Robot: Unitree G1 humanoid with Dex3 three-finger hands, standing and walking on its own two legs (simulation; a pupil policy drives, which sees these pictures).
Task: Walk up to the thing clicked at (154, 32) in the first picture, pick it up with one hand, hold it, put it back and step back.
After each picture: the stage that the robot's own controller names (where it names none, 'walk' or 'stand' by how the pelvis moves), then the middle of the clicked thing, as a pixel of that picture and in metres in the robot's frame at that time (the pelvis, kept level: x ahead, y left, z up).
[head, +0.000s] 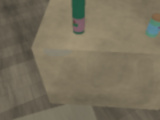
stand; (154, 25) +0.75 -0.39 -0.05
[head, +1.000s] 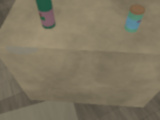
sink last; (134, 19) +0.68 -0.25 -0.01
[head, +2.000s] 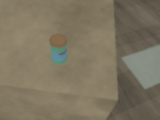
rise first; (58, 49) +0.50 +0.11 -0.01
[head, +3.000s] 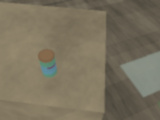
stand; (48, 63) +0.48 +0.16 -0.05
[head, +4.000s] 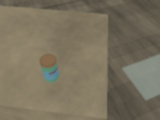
stand; (49, 68) +0.46 +0.15 -0.05
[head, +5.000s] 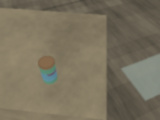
stand; (48, 70) +0.45 +0.16 -0.05
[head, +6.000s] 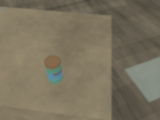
stand; (54, 70) +0.46 +0.13 -0.05
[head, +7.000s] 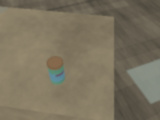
stand; (56, 70) +0.45 +0.12 -0.05
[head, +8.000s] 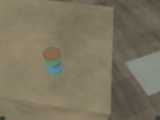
rise first; (53, 62) +0.47 +0.14 -0.05
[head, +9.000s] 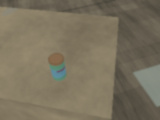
go down; (57, 67) +0.47 +0.15 -0.05
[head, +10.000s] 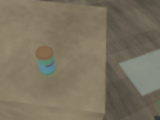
go down; (46, 61) +0.48 +0.14 -0.03
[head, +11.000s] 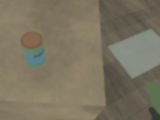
go down; (34, 50) +0.46 +0.14 +0.02
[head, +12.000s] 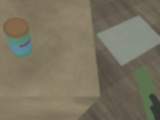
close in; (19, 39) +0.48 +0.15 +0.04
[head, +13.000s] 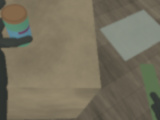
close; (18, 27) +0.50 +0.14 +0.06
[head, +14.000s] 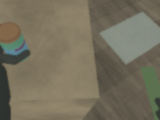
lift; (14, 43) +0.46 +0.16 +0.05
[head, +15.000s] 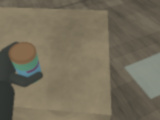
lift; (27, 64) +0.34 +0.17 +0.15
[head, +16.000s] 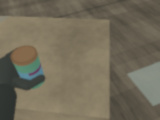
hold; (29, 68) +0.32 +0.16 +0.16
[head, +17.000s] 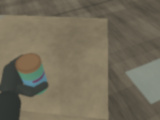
hold; (33, 75) +0.32 +0.16 +0.13
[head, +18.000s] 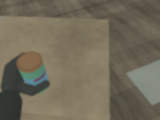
crouch; (34, 73) +0.32 +0.15 +0.14
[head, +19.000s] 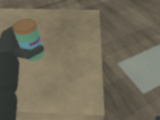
crouch; (29, 40) +0.44 +0.15 +0.15
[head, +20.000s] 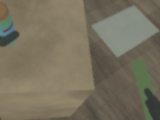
lower; (1, 25) +0.51 +0.17 +0.05
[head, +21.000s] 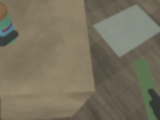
lower; (0, 25) +0.51 +0.17 +0.05
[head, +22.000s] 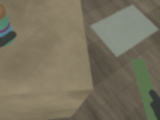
lower; out of the picture +0.51 +0.17 +0.06
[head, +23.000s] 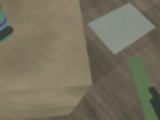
lower; out of the picture +0.53 +0.17 +0.06
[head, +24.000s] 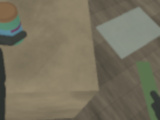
draw back; (9, 25) +0.51 +0.16 +0.06
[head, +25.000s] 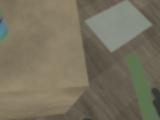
rise; out of the picture +0.52 +0.17 +0.06
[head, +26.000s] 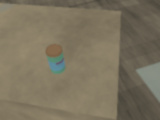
sink last; (56, 59) +0.48 +0.15 +0.00
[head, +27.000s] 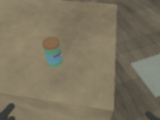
stand; (53, 52) +0.50 +0.15 +0.00
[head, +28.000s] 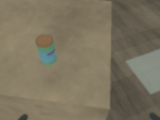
stand; (46, 50) +0.50 +0.16 +0.02
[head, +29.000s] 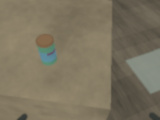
stand; (47, 50) +0.50 +0.16 +0.02
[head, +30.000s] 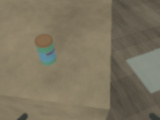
stand; (46, 50) +0.50 +0.16 +0.02
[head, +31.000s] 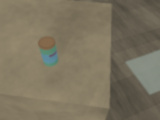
stand; (48, 52) +0.51 +0.15 +0.00
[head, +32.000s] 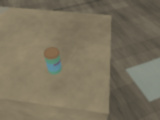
walk; (53, 61) +0.51 +0.15 -0.05
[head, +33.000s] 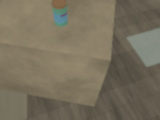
walk; (60, 13) +0.70 +0.12 -0.03
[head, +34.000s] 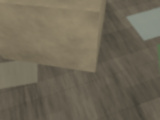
walk; out of the picture +1.03 +0.16 -0.03
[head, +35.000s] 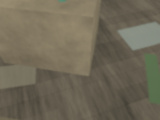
stand; out of the picture +1.18 +0.15 -0.04
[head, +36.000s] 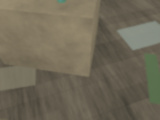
stand; out of the picture +1.17 +0.15 -0.05
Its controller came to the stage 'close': yes
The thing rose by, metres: 0.20
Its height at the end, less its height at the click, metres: +0.00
